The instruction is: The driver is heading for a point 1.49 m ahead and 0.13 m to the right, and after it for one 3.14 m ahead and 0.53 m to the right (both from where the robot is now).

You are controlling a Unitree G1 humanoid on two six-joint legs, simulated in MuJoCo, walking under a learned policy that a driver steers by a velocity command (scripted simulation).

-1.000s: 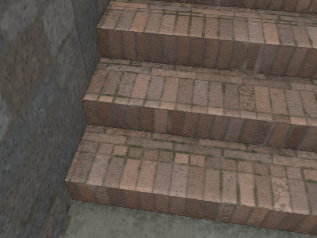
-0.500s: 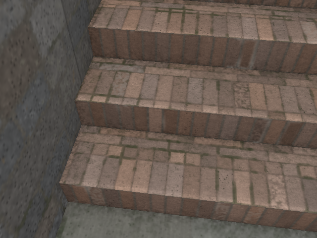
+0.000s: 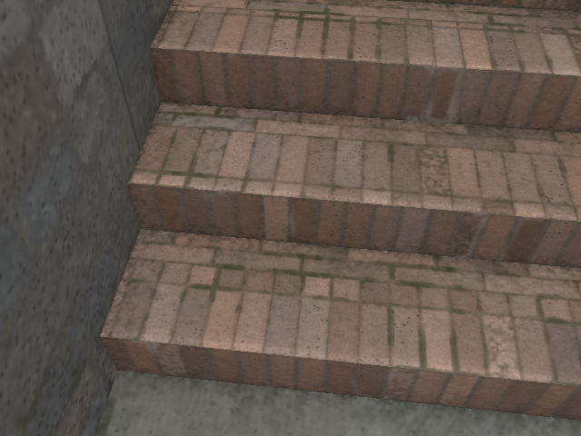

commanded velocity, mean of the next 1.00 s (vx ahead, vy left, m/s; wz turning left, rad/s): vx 0.36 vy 0.00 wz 0.00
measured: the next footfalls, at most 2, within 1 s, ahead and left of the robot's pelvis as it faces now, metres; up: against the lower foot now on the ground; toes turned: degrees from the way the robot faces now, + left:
right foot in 0.58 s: +0.30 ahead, -0.15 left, +0.00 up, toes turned +0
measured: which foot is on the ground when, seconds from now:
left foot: down 0.00-0.58, up 0.60-1.00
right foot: down 0.00-0.24, up 0.26-0.56, down 0.58-1.00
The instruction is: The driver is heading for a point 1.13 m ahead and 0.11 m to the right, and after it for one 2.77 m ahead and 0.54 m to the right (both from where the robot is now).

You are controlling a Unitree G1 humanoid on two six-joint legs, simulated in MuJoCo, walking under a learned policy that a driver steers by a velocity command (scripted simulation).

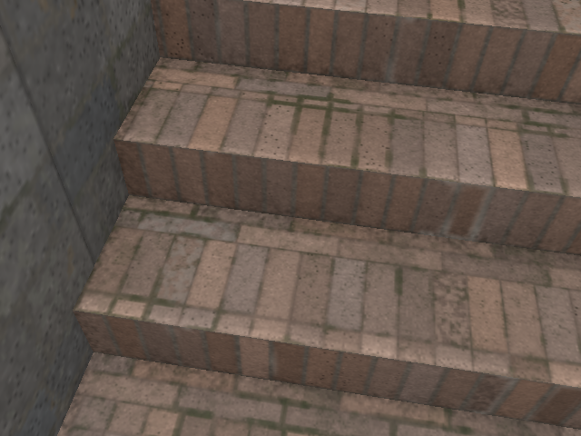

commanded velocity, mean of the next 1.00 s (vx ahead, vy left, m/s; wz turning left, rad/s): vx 0.50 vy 0.00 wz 0.00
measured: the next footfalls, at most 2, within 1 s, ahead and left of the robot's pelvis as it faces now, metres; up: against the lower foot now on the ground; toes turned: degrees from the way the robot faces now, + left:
left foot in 0.02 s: +0.13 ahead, +0.09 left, +0.00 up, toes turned +4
right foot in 0.46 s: +0.35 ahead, -0.13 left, +0.17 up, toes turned -6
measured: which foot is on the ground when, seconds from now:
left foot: up 0.00-0.00, down 0.02-0.50, up 0.52-0.98, down 1.00-1.00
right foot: down 0.00-0.02, up 0.04-0.44, down 0.46-1.00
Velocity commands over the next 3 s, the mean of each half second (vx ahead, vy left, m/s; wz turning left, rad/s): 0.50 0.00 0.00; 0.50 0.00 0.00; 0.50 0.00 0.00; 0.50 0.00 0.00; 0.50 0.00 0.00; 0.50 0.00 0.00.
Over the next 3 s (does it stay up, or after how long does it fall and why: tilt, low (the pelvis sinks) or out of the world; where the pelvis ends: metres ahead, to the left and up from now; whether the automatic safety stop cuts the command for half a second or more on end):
stays up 1.62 -0.10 0.82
